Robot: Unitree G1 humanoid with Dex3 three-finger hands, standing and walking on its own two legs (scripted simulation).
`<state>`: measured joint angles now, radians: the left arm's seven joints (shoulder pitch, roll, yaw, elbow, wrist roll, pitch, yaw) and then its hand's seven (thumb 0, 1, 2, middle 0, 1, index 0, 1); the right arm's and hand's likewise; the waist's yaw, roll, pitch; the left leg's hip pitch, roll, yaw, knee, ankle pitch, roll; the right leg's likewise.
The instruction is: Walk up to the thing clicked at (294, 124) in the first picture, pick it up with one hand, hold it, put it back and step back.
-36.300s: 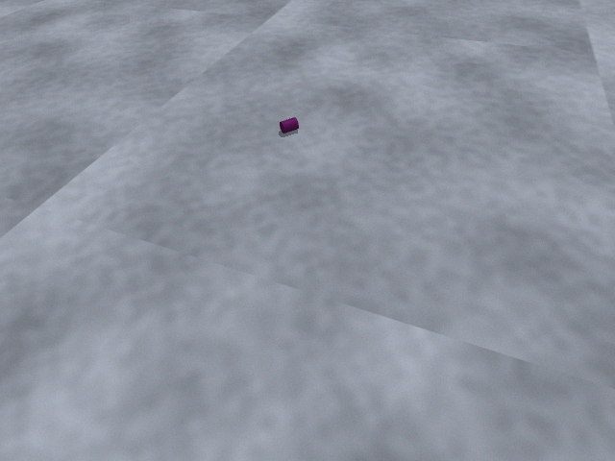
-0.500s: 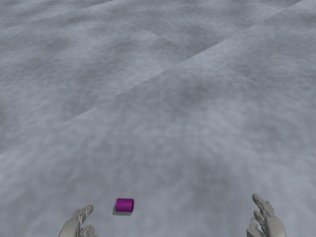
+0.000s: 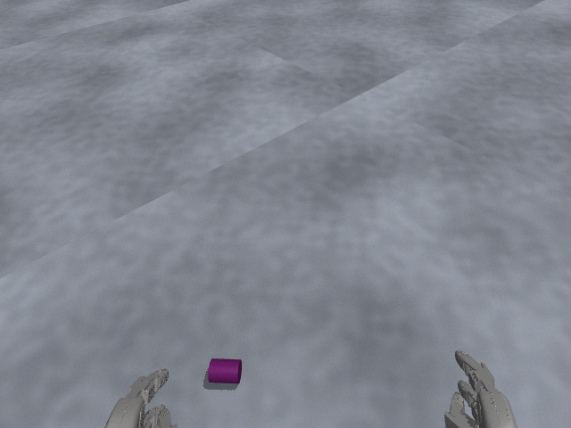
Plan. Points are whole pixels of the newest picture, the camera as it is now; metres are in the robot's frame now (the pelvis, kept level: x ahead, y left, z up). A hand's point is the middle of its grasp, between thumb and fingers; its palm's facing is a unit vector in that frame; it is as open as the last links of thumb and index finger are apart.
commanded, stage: home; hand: left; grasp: from above
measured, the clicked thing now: (225, 370) +0.45 +0.24 -0.68
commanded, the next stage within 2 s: stand in 0.54 s
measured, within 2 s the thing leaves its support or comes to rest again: neither
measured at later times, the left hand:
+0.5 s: hand out of the picture +0.16 +0.18 -0.04, palm faces +0.04 -0.98 -0.20, open 7.4 cm
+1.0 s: hand out of the picture +0.08 +0.25 -0.11, palm faces +0.03 -0.94 -0.34, open 7.4 cm
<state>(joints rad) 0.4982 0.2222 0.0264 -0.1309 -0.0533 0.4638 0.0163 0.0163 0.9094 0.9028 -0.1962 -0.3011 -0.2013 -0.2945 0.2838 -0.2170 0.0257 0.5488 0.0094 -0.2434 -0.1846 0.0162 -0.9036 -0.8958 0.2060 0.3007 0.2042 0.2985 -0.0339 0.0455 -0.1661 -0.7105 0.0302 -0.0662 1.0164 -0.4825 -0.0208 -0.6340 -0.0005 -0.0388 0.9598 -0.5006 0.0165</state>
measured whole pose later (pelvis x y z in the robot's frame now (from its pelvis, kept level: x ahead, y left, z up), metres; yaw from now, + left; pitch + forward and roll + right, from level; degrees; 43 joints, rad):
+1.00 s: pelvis -0.01 +0.01 +0.04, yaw +0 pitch -1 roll +0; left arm 0.22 0.29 0.05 0.84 0.04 0.05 0.04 0.01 0.91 0.90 -0.20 -0.30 -0.20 -0.30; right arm 0.20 -0.29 -0.05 0.93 -0.05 -0.02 -0.01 0.01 -0.91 -0.90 0.20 0.30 0.20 0.30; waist 0.02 0.00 0.04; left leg -0.35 0.00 -0.02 0.70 -0.34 0.00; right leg -0.30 -0.04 0.00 0.69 -0.37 0.03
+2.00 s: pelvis -0.01 +0.00 +0.07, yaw +0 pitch -4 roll +0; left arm 0.12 0.30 0.03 1.16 0.02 0.00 0.02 0.01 0.91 0.90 -0.20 -0.30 -0.20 -0.30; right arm 0.13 -0.32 -0.02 1.14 -0.01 -0.01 -0.01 0.01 -0.91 -0.90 0.20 0.30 0.20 0.30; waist 0.01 0.01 0.06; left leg -0.13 0.01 -0.02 0.36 -0.17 -0.01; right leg -0.08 -0.03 -0.01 0.34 -0.20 0.03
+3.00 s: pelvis +0.00 +0.00 +0.07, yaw +0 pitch -3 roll +0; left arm 0.12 0.33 0.02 1.14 0.01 0.00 0.01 0.01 0.91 0.90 -0.20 -0.30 -0.20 -0.30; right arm 0.11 -0.34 -0.01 1.14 -0.01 -0.01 0.00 0.01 -0.91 -0.90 0.20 0.30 0.20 0.30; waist 0.00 0.01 0.05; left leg -0.13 0.01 -0.02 0.35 -0.17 -0.01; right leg -0.09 -0.03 -0.01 0.33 -0.20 0.03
